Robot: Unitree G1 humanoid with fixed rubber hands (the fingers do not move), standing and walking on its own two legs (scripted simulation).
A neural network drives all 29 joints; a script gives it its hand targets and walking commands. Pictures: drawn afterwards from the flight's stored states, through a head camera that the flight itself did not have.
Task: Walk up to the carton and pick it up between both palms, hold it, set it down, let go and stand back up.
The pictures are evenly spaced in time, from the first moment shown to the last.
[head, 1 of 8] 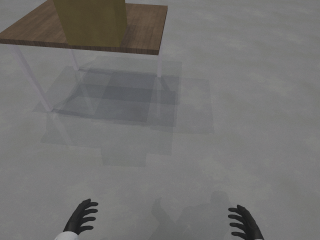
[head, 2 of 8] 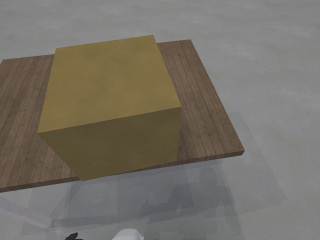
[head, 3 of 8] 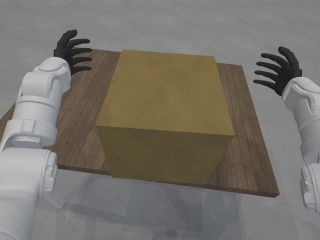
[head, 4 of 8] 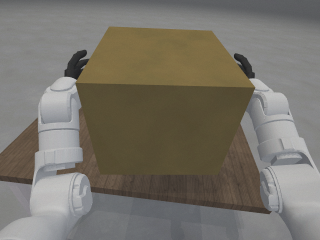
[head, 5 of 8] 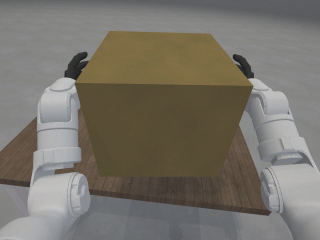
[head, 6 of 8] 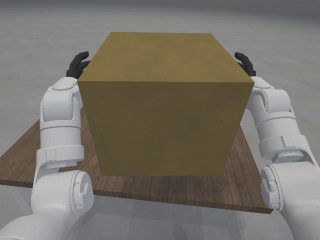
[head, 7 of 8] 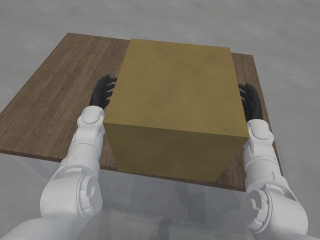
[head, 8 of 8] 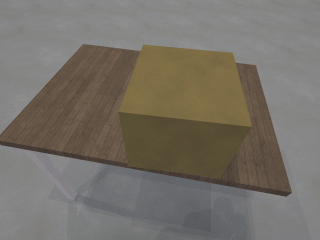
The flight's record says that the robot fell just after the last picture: no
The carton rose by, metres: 0.23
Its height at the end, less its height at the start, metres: +0.00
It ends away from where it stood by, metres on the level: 0.01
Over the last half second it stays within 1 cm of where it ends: yes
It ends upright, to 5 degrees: yes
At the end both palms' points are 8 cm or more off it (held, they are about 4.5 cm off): yes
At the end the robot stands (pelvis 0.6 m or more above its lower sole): yes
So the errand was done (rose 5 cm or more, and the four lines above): yes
